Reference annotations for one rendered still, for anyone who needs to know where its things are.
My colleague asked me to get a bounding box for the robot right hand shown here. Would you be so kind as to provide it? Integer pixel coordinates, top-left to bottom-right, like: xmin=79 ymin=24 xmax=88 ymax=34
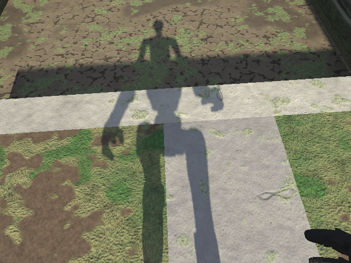
xmin=304 ymin=228 xmax=351 ymax=263

